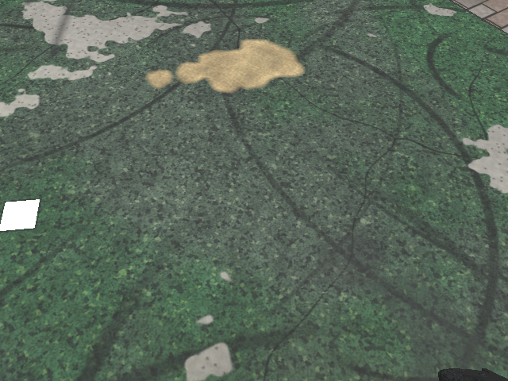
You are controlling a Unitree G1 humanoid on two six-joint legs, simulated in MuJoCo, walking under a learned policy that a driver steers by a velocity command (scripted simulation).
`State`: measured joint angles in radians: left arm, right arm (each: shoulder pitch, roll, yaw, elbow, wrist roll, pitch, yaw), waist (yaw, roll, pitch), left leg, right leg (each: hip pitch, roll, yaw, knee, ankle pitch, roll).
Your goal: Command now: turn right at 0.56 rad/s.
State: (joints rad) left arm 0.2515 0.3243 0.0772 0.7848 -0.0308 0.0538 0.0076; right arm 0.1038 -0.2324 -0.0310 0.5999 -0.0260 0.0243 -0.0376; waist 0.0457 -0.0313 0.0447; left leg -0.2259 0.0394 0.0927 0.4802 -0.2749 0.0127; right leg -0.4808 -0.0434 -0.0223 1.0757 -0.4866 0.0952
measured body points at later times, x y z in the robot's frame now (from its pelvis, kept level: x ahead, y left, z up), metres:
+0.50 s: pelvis +0.01 -0.05 +0.01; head +0.04 -0.10 +0.45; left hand +0.27 +0.16 -0.06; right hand +0.06 -0.38 -0.10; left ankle +0.10 +0.10 -0.66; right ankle -0.01 -0.12 -0.74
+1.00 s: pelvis +0.17 -0.01 +0.00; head +0.20 +0.02 +0.44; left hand +0.36 +0.25 -0.11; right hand +0.18 -0.30 -0.10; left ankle +0.10 +0.08 -0.74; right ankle +0.08 -0.15 -0.65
